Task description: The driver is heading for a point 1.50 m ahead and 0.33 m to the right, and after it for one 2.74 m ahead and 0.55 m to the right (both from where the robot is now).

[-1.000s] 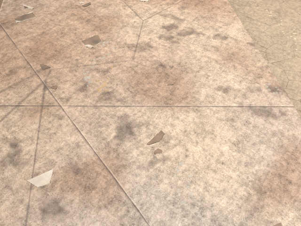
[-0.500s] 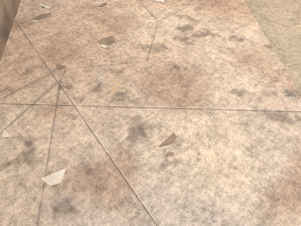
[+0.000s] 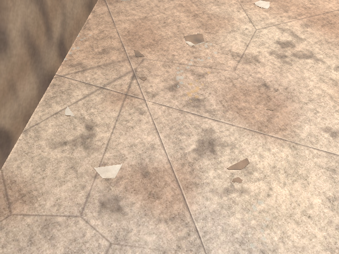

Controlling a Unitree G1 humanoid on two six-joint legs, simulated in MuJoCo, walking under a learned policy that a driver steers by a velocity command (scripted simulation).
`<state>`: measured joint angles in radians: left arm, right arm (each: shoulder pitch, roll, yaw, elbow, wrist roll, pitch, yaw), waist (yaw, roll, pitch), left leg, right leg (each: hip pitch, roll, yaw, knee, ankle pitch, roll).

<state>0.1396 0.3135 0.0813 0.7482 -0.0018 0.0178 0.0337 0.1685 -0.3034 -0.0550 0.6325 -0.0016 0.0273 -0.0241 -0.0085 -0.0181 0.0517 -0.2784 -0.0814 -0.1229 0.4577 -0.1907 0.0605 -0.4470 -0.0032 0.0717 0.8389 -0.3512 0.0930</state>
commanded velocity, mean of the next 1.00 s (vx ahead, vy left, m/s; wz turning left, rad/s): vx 0.00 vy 0.00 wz -0.30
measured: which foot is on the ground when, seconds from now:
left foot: down 0.00-0.68, up 0.70-1.00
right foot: up 0.00-0.10, down 0.12-0.38, up 0.40-0.66, down 0.68-1.00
